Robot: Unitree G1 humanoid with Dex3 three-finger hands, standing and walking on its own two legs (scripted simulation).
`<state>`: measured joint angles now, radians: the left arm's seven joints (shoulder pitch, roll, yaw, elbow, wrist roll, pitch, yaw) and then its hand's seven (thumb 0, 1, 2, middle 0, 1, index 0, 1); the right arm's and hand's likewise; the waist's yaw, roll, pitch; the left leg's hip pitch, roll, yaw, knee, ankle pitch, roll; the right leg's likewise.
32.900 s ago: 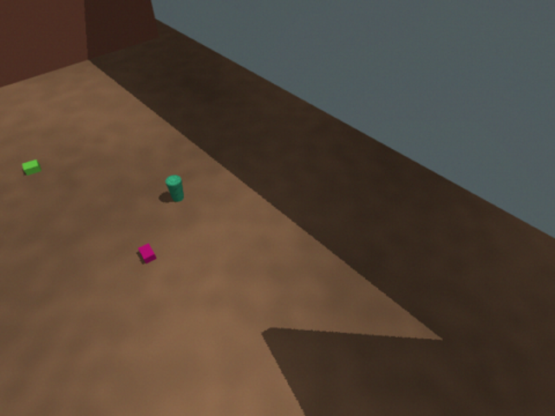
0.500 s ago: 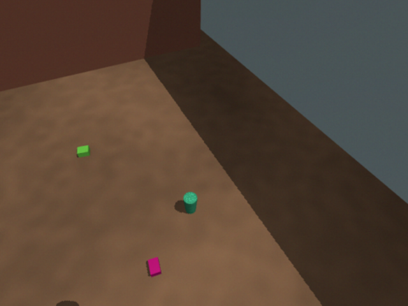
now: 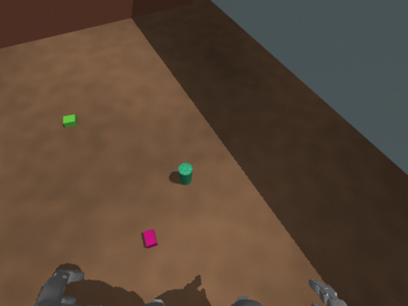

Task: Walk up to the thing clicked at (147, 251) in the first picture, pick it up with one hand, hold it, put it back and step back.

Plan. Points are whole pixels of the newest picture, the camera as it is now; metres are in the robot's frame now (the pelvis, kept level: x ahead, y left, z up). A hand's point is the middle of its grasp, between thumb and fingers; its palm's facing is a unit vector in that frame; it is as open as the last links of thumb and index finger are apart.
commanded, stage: rise first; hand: left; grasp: from above
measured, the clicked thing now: (150, 238) +0.44 +0.21 -0.73
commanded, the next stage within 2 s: none
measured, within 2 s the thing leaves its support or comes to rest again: neither
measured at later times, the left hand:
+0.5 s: hand out of the picture +0.15 +0.27 -0.26, palm faces -0.30 -0.73 -0.62, open 13.9 cm
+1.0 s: hand (112, 261) +0.29 +0.29 -0.45, palm faces -0.41 -0.20 -0.89, open 14.0 cm
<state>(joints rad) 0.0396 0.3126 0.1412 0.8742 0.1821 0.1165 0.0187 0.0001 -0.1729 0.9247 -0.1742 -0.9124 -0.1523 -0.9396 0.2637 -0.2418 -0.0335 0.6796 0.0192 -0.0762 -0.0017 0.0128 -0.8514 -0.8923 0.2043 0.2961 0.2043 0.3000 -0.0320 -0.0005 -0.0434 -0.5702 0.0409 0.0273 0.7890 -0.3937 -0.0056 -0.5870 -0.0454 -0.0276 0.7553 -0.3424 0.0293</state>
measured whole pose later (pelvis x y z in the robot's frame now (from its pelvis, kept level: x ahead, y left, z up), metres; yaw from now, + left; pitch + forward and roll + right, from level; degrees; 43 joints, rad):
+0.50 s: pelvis -0.02 +0.00 -0.11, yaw +1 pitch +24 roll -2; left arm 0.07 0.35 0.10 0.62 0.46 0.13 0.10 -0.01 -0.50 0.97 -0.15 -0.99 -0.12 -1.02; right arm 0.15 -0.25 -0.02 0.57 0.00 -0.21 0.00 0.01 -0.84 -0.89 0.20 0.30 0.20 0.30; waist -0.02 0.00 -0.16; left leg -1.20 0.04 -0.01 1.39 -0.61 0.00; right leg -1.21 -0.06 -0.03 1.35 -0.56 0.03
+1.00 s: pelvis -0.09 -0.01 -0.30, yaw -1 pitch +34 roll -3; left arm -0.60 0.51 0.09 1.10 0.96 -0.04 0.33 0.00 -0.52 0.99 -0.11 -1.01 -0.11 -1.01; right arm 0.11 -0.27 -0.06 0.75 -0.05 -0.12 0.06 0.01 -0.90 -0.90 0.20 0.30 0.20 0.30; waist -0.08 0.02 -0.15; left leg -1.96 0.03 -0.06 2.06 -0.69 -0.02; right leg -1.97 -0.06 -0.02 2.00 -0.62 0.01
